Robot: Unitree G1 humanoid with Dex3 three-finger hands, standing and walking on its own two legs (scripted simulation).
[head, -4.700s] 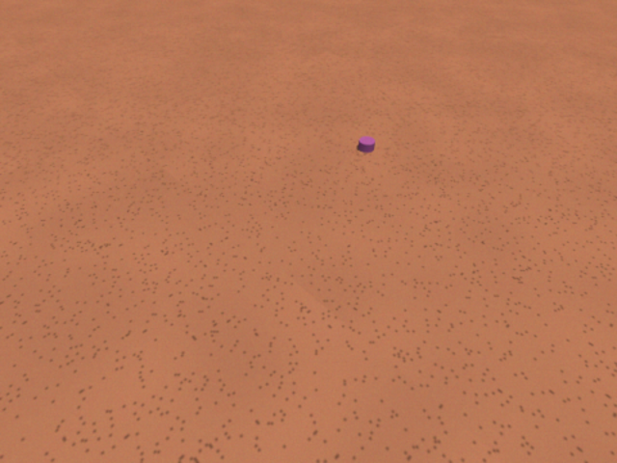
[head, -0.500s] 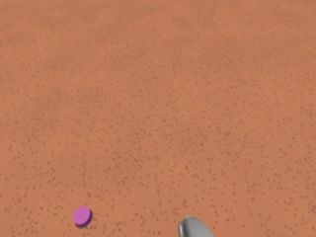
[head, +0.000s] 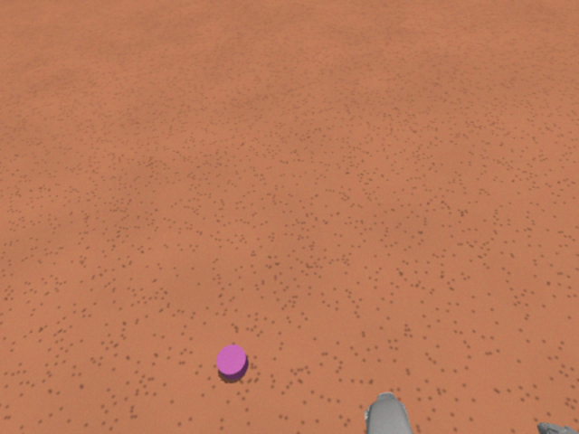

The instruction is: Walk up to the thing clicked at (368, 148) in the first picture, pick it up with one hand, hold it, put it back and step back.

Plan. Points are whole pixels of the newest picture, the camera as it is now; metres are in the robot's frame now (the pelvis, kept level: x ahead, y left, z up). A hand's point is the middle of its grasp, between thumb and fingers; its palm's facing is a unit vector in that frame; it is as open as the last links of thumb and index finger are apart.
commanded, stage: walk up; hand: left
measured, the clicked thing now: (232, 362) +0.48 +0.25 -0.67
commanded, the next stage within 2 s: stand in 1.96 s
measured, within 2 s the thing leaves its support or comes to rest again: neither
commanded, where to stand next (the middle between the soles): +0.11 -0.01 m, yaw -5 degrees
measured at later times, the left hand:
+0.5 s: hand out of the picture +0.15 +0.29 -0.09, palm faces -0.20 -0.91 -0.36, open 7.4 cm
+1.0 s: hand out of the picture +0.15 +0.28 -0.09, palm faces -0.11 -0.92 -0.38, open 7.4 cm
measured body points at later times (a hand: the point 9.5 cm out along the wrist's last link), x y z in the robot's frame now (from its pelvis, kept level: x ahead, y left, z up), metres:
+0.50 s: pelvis +0.00 +0.04 +0.06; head +0.04 +0.05 +0.51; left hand +0.16 +0.33 -0.06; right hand -0.06 -0.30 -0.04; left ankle +0.00 +0.16 -0.66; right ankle +0.03 -0.12 -0.64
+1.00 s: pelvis +0.03 +0.03 +0.06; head +0.05 +0.02 +0.51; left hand +0.16 +0.33 -0.06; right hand +0.05 -0.28 -0.08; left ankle +0.06 +0.15 -0.66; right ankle +0.04 -0.11 -0.66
